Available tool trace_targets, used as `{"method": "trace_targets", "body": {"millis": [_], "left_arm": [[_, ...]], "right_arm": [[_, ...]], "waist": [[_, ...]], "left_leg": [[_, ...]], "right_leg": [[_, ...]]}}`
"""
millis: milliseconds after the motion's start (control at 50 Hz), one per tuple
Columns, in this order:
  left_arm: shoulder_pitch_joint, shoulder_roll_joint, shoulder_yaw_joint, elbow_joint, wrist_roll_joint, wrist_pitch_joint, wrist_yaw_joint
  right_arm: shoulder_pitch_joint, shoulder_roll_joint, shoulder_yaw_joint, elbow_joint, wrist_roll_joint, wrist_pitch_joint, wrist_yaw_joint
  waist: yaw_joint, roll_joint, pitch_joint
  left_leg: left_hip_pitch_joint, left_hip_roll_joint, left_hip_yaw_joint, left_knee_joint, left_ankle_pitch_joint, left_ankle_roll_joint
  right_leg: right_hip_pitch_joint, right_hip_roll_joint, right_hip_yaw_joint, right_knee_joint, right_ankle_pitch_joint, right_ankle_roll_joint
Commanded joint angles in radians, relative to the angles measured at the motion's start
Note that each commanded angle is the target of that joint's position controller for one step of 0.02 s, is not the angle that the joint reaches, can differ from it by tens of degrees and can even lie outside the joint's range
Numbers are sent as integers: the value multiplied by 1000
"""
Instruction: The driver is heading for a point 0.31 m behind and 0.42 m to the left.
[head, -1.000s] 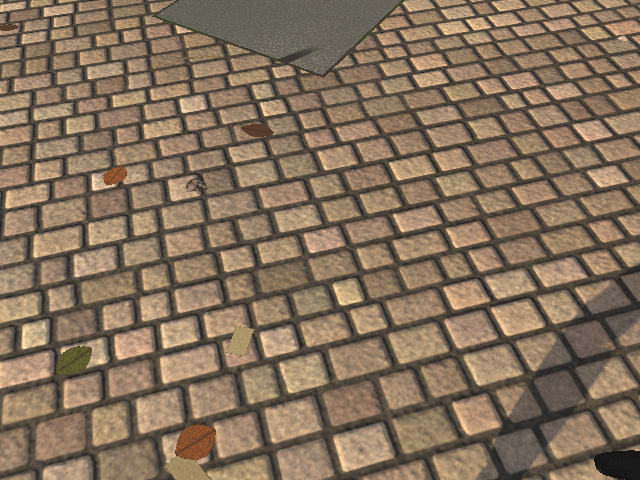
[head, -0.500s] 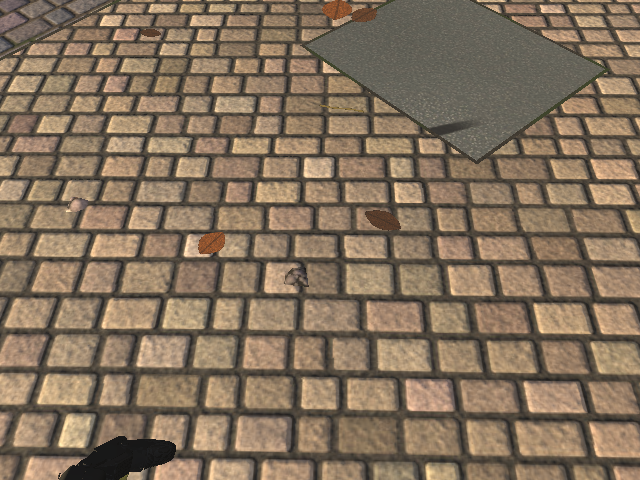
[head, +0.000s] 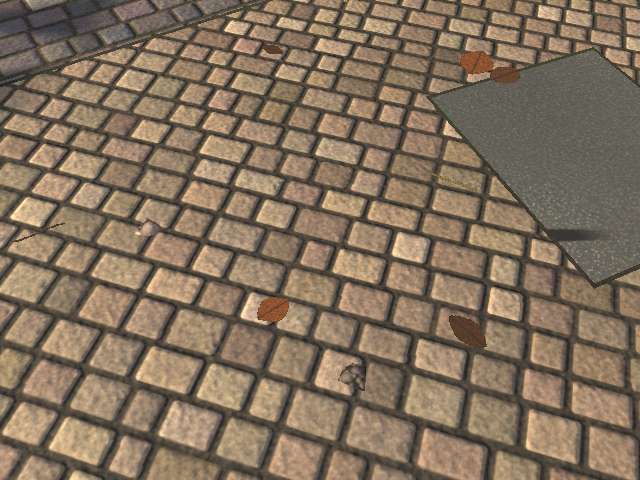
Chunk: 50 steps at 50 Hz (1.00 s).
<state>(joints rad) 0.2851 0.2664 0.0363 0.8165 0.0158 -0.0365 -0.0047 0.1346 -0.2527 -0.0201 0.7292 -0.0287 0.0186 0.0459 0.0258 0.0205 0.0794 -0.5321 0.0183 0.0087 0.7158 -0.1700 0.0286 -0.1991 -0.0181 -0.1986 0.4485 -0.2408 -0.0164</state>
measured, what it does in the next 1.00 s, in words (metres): walks ahead, turning left: left foot, then right foot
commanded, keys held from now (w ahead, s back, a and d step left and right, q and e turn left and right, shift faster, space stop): q+shift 0.58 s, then w+q+shift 0.42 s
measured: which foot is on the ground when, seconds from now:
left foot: up 0.00-0.04, down 0.06-0.54, up 0.56-1.00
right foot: down 0.00-0.06, up 0.08-0.52, down 0.54-1.00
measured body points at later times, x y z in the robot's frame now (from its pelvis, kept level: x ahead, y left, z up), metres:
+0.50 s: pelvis +0.06 +0.00 +0.00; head +0.10 +0.02 +0.45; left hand +0.11 +0.32 -0.10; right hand +0.27 -0.24 -0.11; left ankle +0.10 +0.09 -0.74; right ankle +0.13 -0.11 -0.72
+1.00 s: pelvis +0.12 +0.08 +0.00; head +0.12 +0.09 +0.45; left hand -0.13 +0.26 -0.11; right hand +0.46 +0.11 -0.06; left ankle +0.06 +0.23 -0.68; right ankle +0.13 -0.11 -0.74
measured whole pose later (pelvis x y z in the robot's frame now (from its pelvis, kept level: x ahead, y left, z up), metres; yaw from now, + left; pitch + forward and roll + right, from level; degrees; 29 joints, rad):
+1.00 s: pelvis +0.12 +0.08 +0.00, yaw +54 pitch +2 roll -1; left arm 0.44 0.35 0.08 0.80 0.04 -0.06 0.01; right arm 0.06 -0.34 -0.07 0.64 -0.03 0.05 0.13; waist 0.09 0.00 -0.02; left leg -0.64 0.08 0.03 0.95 -0.22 0.03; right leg 0.08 -0.10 -0.30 0.27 -0.35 0.06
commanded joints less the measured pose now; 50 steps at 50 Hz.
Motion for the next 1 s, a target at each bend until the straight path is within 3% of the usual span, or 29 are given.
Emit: {"method": "trace_targets", "body": {"millis": [20,40,60,80,100,120,140,160,200,260,340,420,500,520,540,560,580,600,620,660,700,760,860,1000], "left_arm": [[-47,165,49,-79,1,18,17],[-28,161,51,-74,2,30,21],[26,155,54,-66,13,42,21],[63,107,42,-120,9,58,17],[12,107,34,-147,10,79,26],[-23,107,30,-151,7,84,29],[-68,105,29,-155,0,80,30],[-99,106,30,-161,3,73,33],[-92,119,34,-156,16,79,32],[-117,98,28,-172,6,92,28],[-162,103,27,-192,3,94,33],[-179,114,28,-198,-6,80,39],[-102,125,31,-177,-16,66,54],[-57,133,34,-165,-13,61,65],[-57,195,49,-169,-6,57,78],[-110,298,66,-207,6,61,77],[-183,265,60,-213,19,67,68],[-178,200,45,-214,21,66,61],[-204,171,37,-212,20,63,53],[-195,175,36,-222,14,55,48],[-114,191,44,-202,10,39,39],[2,216,59,-163,12,12,30],[78,221,69,-125,17,-19,20],[162,208,70,-46,33,-36,17]], "right_arm": [[33,-105,-44,-71,-6,0,3],[52,-103,-49,-69,-9,-7,-2],[118,-137,-63,-54,-15,-20,-14],[124,-279,-98,-77,-10,-22,-32],[216,-296,-116,-71,21,-13,-30],[208,-269,-114,-65,26,-8,-35],[164,-231,-106,-65,23,0,-43],[115,-198,-98,-71,22,7,-49],[80,-157,-90,-90,27,13,-51],[117,-195,-108,-85,22,13,-40],[131,-220,-123,-88,13,23,-34],[123,-233,-133,-87,7,28,-26],[67,-228,-134,-91,13,31,-19],[44,-217,-130,-94,22,28,-20],[76,-171,-118,-94,32,24,-27],[109,-128,-112,-108,47,21,-37],[72,-234,-133,-96,-7,19,-39],[70,-251,-138,-94,-19,21,-26],[103,-235,-133,-80,-23,28,-7],[135,-219,-122,-67,-13,40,29],[57,-198,-105,-93,-7,38,43],[-41,-177,-89,-125,-8,32,54],[-139,-158,-74,-159,0,20,69],[-289,-131,-43,-224,-1,9,85]], "waist": [[-30,-126,-92],[-29,-87,-93],[-40,44,-120],[-10,327,-113],[-74,253,-218],[-63,150,-204],[-51,92,-151],[-31,79,-127],[-18,82,-164],[-30,31,-192],[-55,70,-172],[-65,92,-162],[-26,123,-148],[7,112,-138],[-6,-9,-149],[-25,-233,-175],[-35,-160,-84],[-50,-143,-94],[-72,-155,-86],[-64,-206,-80],[-15,-165,-41],[41,-137,-16],[71,-147,7],[79,-139,82]], "left_leg": [[197,1,26,-65,-53,27],[226,-13,22,-125,-50,47],[307,23,-100,-222,80,84],[393,266,-509,-335,418,214],[468,311,-687,-388,459,339],[476,278,-613,-378,391,336],[426,223,-522,-379,337,303],[398,165,-465,-383,295,257],[380,112,-418,-375,347,221],[388,91,-447,-375,294,211],[372,70,-544,-408,48,197],[346,47,-618,-409,-18,171],[229,-3,-664,-413,-61,103],[157,-45,-648,-401,-154,56],[57,-130,-559,-296,-361,-9],[-49,-288,-276,32,-403,-59],[-92,-201,-180,227,-331,-73],[-46,-145,-168,313,-247,-60],[-57,-135,-160,385,-176,-45],[-144,-109,-107,512,-130,-34],[-244,-70,-77,509,-108,-39],[-311,-25,-56,444,-80,-59],[-333,36,-30,330,-35,-57],[-333,94,40,193,-81,46]], "right_leg": [[-55,-289,84,-24,250,-93],[-46,-271,64,66,189,-68],[-78,-218,30,258,70,-22],[-310,-37,-38,552,-358,55],[-397,50,155,724,-494,65],[-435,18,229,767,-416,64],[-442,-4,248,737,-320,58],[-434,-24,256,678,-249,55],[-369,-12,248,642,-201,60],[-344,12,260,555,-194,69],[-328,46,289,435,-172,62],[-254,84,306,325,-159,38],[-34,123,299,89,-133,4],[76,106,297,-57,-64,-5],[182,-43,419,-192,-123,-36],[194,-338,718,-288,-279,-138],[27,-379,710,-311,-213,-203],[-7,-332,629,-289,-249,-189],[-6,-262,535,-280,-288,-141],[63,-215,451,-301,-384,-99],[140,-225,413,-317,-410,-87],[226,-253,356,-319,-379,-76],[261,-315,258,-346,-326,-86],[311,-360,60,-369,-203,-76]]}}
